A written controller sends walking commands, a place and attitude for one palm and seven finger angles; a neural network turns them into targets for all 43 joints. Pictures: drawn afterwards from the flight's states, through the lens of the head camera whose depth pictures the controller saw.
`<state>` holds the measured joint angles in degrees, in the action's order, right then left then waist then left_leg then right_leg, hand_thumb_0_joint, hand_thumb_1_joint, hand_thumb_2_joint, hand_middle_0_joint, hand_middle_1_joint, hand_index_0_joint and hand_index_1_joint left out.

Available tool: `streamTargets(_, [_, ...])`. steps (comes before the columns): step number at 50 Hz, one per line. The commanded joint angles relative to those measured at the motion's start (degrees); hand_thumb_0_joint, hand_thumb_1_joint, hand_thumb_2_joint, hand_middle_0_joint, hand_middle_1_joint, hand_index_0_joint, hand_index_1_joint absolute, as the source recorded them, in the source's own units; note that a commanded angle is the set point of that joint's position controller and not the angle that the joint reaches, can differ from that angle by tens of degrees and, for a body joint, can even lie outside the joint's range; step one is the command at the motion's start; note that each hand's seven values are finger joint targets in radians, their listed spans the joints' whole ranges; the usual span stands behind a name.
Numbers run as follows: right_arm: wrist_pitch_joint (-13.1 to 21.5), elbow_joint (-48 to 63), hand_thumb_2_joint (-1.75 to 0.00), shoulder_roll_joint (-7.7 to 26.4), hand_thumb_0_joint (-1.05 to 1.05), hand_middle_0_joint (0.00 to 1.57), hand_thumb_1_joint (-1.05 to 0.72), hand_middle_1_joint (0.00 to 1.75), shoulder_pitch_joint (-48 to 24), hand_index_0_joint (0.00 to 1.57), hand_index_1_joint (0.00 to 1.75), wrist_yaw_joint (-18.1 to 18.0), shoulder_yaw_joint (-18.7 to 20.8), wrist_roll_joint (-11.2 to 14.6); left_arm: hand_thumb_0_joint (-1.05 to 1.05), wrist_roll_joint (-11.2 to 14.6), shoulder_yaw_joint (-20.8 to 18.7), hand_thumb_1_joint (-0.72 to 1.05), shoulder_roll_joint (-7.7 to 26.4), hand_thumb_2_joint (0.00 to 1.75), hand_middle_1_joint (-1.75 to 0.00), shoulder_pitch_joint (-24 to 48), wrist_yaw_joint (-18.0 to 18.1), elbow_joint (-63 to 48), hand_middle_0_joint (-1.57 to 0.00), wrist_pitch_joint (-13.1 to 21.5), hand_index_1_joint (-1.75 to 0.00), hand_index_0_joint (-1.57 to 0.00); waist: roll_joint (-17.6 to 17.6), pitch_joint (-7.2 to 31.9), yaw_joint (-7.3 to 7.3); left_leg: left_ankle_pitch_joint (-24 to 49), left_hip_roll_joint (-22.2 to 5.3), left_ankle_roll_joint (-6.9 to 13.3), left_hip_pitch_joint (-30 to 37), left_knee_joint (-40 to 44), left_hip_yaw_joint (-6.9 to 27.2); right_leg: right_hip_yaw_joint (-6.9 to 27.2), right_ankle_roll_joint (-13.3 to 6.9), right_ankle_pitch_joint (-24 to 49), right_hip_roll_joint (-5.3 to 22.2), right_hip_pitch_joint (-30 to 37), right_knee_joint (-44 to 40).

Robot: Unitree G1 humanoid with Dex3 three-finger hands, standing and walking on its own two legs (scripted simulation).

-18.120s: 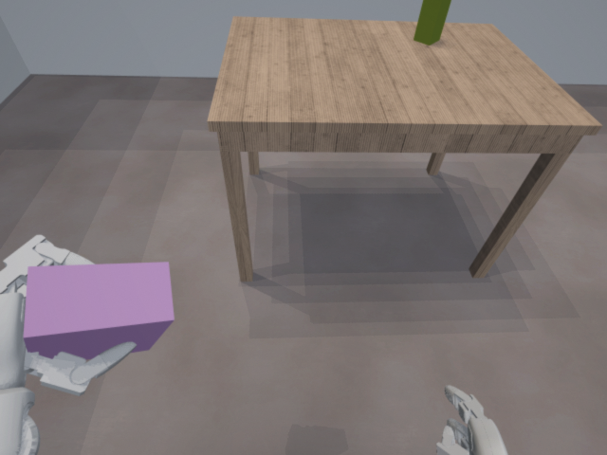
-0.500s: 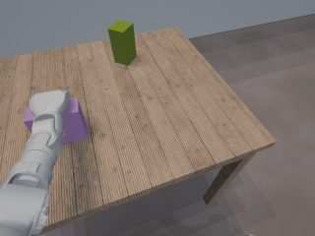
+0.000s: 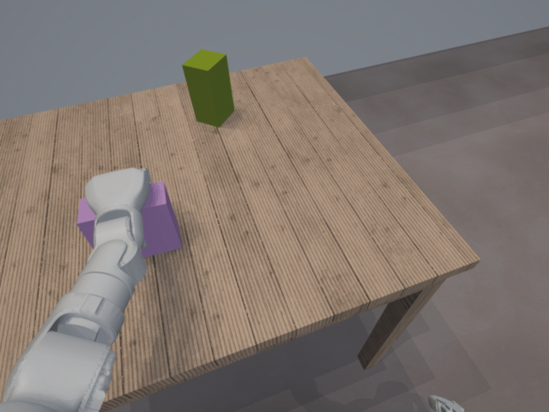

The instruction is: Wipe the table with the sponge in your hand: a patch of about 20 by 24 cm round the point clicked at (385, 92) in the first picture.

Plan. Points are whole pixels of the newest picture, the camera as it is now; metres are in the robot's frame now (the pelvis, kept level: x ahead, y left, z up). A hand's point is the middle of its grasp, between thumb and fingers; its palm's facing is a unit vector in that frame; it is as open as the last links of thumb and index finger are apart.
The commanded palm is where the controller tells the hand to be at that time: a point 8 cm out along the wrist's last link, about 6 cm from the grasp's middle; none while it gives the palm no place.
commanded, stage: wipe back along the middle lane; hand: left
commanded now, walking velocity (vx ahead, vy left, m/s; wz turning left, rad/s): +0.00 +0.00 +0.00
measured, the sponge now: (137, 231) +0.39 +0.27 +0.01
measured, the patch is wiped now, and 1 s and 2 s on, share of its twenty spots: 0.50 0.85 0.95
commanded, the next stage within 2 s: slide across to the third lane in 1.52 s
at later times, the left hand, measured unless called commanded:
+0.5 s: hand (134, 238) +0.35 +0.25 +0.05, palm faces -0.05 -0.02 -1.00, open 10.1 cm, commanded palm +0.32 +0.23 +0.08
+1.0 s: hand (138, 259) +0.32 +0.23 +0.05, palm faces +0.00 -0.04 -1.00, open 10.1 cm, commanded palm +0.27 +0.21 +0.08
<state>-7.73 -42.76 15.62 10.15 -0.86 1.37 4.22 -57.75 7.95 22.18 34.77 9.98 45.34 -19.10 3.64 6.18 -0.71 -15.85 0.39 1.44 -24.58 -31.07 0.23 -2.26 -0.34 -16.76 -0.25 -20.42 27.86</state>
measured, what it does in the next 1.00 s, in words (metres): stands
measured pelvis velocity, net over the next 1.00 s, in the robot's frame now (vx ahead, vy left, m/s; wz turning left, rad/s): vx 0.00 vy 0.00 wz -0.01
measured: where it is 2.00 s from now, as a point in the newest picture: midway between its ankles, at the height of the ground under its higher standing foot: outside the picture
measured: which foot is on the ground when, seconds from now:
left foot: down 0.00-1.00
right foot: down 0.00-1.00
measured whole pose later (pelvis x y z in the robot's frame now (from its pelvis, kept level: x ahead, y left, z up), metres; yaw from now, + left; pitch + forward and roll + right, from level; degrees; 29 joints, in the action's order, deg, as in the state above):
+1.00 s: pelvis +0.00 +0.00 +0.00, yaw +0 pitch +4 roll +0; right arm -8.8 -38.6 15.2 4.4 0.4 -0.8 5.3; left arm -57.7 15.0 17.3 13.4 10.2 18.4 -29.3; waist 4.6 6.1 -3.8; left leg -16.2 0.8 1.4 -18.7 -30.6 -0.6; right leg -1.4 -0.4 -18.0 0.2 -15.6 29.4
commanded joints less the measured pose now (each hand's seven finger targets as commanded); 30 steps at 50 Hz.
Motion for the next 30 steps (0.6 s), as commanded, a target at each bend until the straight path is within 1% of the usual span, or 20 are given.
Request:
streamTargets(1, [1.6, 7.4, -0.9, 7.6, 0.0, 0.2, -0.9, 0.3, -3.6, 0.2, 0.3, -0.6, 2.4, 0.2, 0.0, -0.3, -0.6, 0.1, 7.5, 1.3, -1.6, 13.5, -0.1, -9.1, -1.2, -0.1, -1.6, -1.2, -4.6, 16.7, 0.69, 24.3, 0.2, 0.9, 13.0, 0.6, 0.8, 0.2, -2.8, 26.6, -0.9, 5.9, -1.0])
streamTargets(3, [1.4, 7.8, -0.9, 7.6, 0.0, 0.2, -0.9, 0.3, -4.2, 0.2, 0.3, -0.6, 2.3, 0.3, 0.0, -0.4, -1.0, 0.1, 7.8, 1.3, -1.6, 11.5, -0.1, -10.0, -1.2, -0.5, -1.6, -1.2, -5.0, 16.4, 0.24, 23.4, 0.4, 1.1, 12.6, 0.8, 0.4, 0.6, -2.8, 27.3, -0.8, 6.9, -1.2])
streamTargets(4, [1.4, 8.0, -0.9, 7.8, 0.0, 0.2, -0.9, 0.3, -4.6, 0.2, 0.3, -0.6, 2.2, 0.4, 0.0, -0.2, -3.4, 0.1, 9.8, 1.3, -1.6, 8.7, 0.0, -9.7, -1.2, -0.8, -1.6, -1.2, -6.1, 16.2, -0.47, 23.5, 0.5, 1.1, 12.0, 1.1, 0.7, 0.6, -2.8, 27.5, -0.9, 7.9, -1.1])
streamTargets(5, [1.4, 8.5, -0.9, 7.7, 0.0, 0.2, -0.9, 0.3, -5.0, 0.2, 0.3, -0.7, 2.0, 0.4, 0.0, -0.1, -1.0, 0.1, 7.7, 1.3, -1.6, 9.0, -0.2, -11.0, -1.2, -0.9, -1.6, -1.2, -5.4, 15.8, -0.07, 22.9, 0.7, 1.2, 12.0, 1.0, 0.1, 0.6, -2.7, 28.1, -0.8, 8.0, -1.2])
streamTargets(6, [1.3, 8.5, -0.9, 7.6, 0.0, 0.2, -0.9, 0.3, -5.2, 0.2, 0.3, -0.7, 1.9, 0.6, 0.0, -0.4, -1.8, 0.1, 8.6, 1.3, -1.6, 7.8, -0.2, -10.8, -1.2, -1.2, -1.6, -1.2, -5.5, 14.6, -0.35, 22.3, 0.7, 1.1, 11.5, 1.3, 0.3, 0.6, -2.8, 27.2, -0.8, 7.6, -1.2])
streamTargets(10, [1.4, 9.3, -0.9, 7.6, 0.0, 0.2, -0.9, 0.3, -6.3, 0.2, 0.3, -0.7, 1.9, 0.7, 0.0, 0.6, -1.3, 0.1, 7.0, 1.3, -1.6, 3.8, -0.4, -12.4, -1.2, -2.4, -1.6, -1.2, -6.3, 13.6, -0.74, 21.5, 0.9, 1.3, 11.4, 1.6, -0.2, 0.6, -2.6, 27.4, -0.8, 8.4, -1.6])
streamTargets(11, [1.4, 9.2, -0.9, 7.7, 0.0, 0.2, -0.9, 0.3, -6.6, 0.2, 0.3, -0.7, 1.7, 0.8, 0.0, 0.3, -2.1, 0.1, 8.1, 1.3, -1.6, 3.2, -0.4, -12.3, -1.2, -2.7, -1.6, -1.2, -6.8, 13.1, -0.83, 20.9, 0.9, 1.2, 11.1, 1.8, -0.2, 0.9, -2.6, 27.2, -0.7, 8.3, -1.7])
streamTargets(12, [1.3, 9.6, -0.9, 7.6, 0.0, 0.2, -0.9, 0.3, -7.2, 0.2, 0.3, -0.7, 1.6, 0.8, 0.0, 0.4, -0.5, 0.1, 6.6, 1.3, -1.6, 3.4, -0.5, -13.6, -1.2, -2.8, -1.6, -1.2, -6.0, 13.2, -0.66, 20.8, 1.0, 1.2, 11.4, 1.8, -0.5, 1.0, -2.6, 27.6, -0.6, 8.3, -1.8])
streamTargets(13, [1.4, 9.7, -0.9, 7.5, 0.0, 0.2, -0.9, 0.3, -7.3, 0.2, 0.3, -0.7, 1.5, 0.9, 0.0, 0.6, -1.2, 0.1, 6.9, 1.3, -1.6, 1.2, -0.6, -12.9, -1.2, -3.3, -1.6, -1.2, -6.7, 12.1, -1.06, 20.2, 1.1, 1.2, 10.9, 1.9, -0.3, 0.9, -2.6, 27.0, -0.7, 8.3, -1.9])
streamTargets(15, [1.3, 9.8, -0.9, 7.5, 0.0, 0.2, -0.9, 0.3, -7.8, 0.2, 0.3, -0.8, 1.3, 1.0, 0.0, 0.5, 0.4, 0.1, 5.5, 1.3, -1.6, 2.8, -1.0, -13.4, -1.2, -3.7, -1.6, -1.2, -6.8, 10.6, -0.42, 18.6, 1.0, 1.2, 11.0, 2.4, -0.1, 0.8, -2.6, 24.2, -0.9, 6.8, -2.2])
streamTargets(16, [1.3, 9.9, -0.9, 7.5, 0.0, 0.2, -0.9, 0.3, -7.9, 0.2, 0.3, -0.9, 1.4, 1.1, 0.0, 0.4, -0.4, 0.1, 6.4, 1.3, -1.6, 1.7, -1.0, -13.3, -1.2, -3.9, -1.6, -1.2, -6.3, 11.0, -0.87, 17.8, 1.0, 1.1, 10.9, 2.5, -0.1, 0.8, -2.7, 22.7, -0.8, 6.7, -2.3])
streamTargets(17, [1.3, 10.3, -0.9, 7.3, 0.0, 0.2, -0.9, 0.3, -8.3, 0.2, 0.3, -0.8, 1.2, 1.1, 0.0, 0.5, 0.9, 0.1, 5.0, 1.3, -1.6, 1.2, -1.1, -13.7, -1.2, -4.1, -1.6, -1.2, -5.7, 10.6, -0.88, 17.5, 1.1, 1.1, 11.0, 2.5, -0.2, 0.8, -2.8, 22.5, -0.9, 6.5, -2.4])
streamTargets(18, [1.3, 10.1, -0.9, 7.4, 0.0, 0.2, -0.9, 0.3, -8.3, 0.2, 0.3, -0.9, 1.3, 1.1, 0.0, 0.3, 0.6, 0.1, 5.4, 1.3, -1.6, 1.7, -1.2, -13.7, -1.2, -4.1, -1.6, -1.2, -6.4, 10.5, -0.66, 17.4, 1.0, 1.1, 11.2, 2.3, -0.1, 0.8, -2.8, 22.4, -0.9, 6.2, -2.4])
streamTargets(20, [1.4, 10.9, -0.9, 7.2, 0.0, 0.2, -0.9, 0.3, -8.8, 0.2, 0.3, -0.8, 1.3, 1.0, 0.0, 0.6, 0.5, 0.1, 5.1, 1.3, -1.6, -0.6, -1.3, -15.8, -1.2, -4.0, -1.6, -1.2, -4.8, 11.7, -1.48, 17.8, 1.1, 1.0, 11.7, 2.4, 0.1, 0.7, -2.9, 21.9, -1.0, 7.0, -2.0])
streamTargets(21, [1.4, 11.0, -0.9, 7.0, 0.0, 0.2, -0.9, 0.3, -9.1, 0.2, 0.3, -0.8, 1.1, 1.1, 0.0, 0.6, 1.7, 0.1, 3.8, 1.3, -1.6, -0.4, -1.4, -16.1, -1.2, -4.0, -1.6, -1.2, -5.3, 11.3, -1.13, 17.7, 1.0, 1.0, 11.9, 2.5, 0.1, 0.7, -2.9, 21.6, -1.0, 6.5, -2.1])
streamTargets(22, [1.4, 10.9, -0.9, 7.1, 0.0, 0.2, -0.9, 0.3, -9.1, 0.2, 0.3, -0.9, 1.1, 1.1, 0.0, 0.7, 0.8, 0.1, 4.8, 1.3, -1.6, -0.2, -1.3, -16.1, -1.2, -4.2, -1.6, -1.2, -6.2, 11.1, -1.1, 17.1, 1.0, 1.1, 11.7, 2.5, 0.1, 0.8, -2.9, 21.2, -1.0, 6.4, -2.3])
streamTargets(26, [1.3, 11.0, -0.9, 7.0, 0.0, 0.2, -0.9, 0.3, -9.8, 0.2, 0.3, -1.2, 1.0, 1.1, 0.0, 0.8, 1.0, 0.1, 4.7, 1.3, -1.6, 0.5, -1.3, -16.7, -1.2, -4.7, -1.6, -1.2, -6.0, 9.9, -1.11, 15.0, 1.0, 1.1, 11.7, 3.0, 0.4, 0.9, -2.9, 17.8, -1.1, 5.5, -2.8])
streamTargets(28, [1.5, 11.5, -0.9, 6.8, 0.0, 0.2, -0.9, 0.3, -10.2, 0.2, 0.3, -1.0, 0.9, 1.1, 0.0, 0.9, 2.6, 0.1, 2.4, 1.3, -1.6, -1.6, -1.4, -17.8, -1.2, -4.8, -1.6, -1.2, -5.7, 10.6, -1.45, 16.0, 1.0, 1.0, 12.1, 2.9, 0.3, 0.8, -3.0, 18.9, -1.1, 5.8, -2.5])
streamTargets(29, [1.4, 11.5, -0.9, 7.0, 0.0, 0.2, -0.9, 0.3, -10.7, 0.2, 0.3, -1.0, 1.0, 1.0, 0.0, 0.9, 0.7, 0.1, 4.2, 1.3, -1.6, -2.3, -1.3, -18.6, -1.2, -4.8, -1.6, -1.2, -5.7, 10.8, -1.78, 16.1, 0.8, 0.9, 12.2, 3.2, 0.9, 1.0, -3.2, 18.2, -1.3, 5.9, -2.5])
streamTargets(30, [1.5, 11.8, -0.9, 6.8, 0.0, 0.2, -0.9, 0.3, -10.6, 0.2, 0.3, -1.0, 0.8, 1.0, 0.0, 1.0, 3.1, 0.1, 1.8, 1.3, -1.6, -2.0, -1.4, -19.3, -1.2, -4.9, -1.6, -1.2, -6.3, 10.8, -1.34, 16.1, 0.9, 1.0, 12.3, 2.8, 0.6, 0.8, -3.0, 18.8, -1.3, 5.9, -2.2])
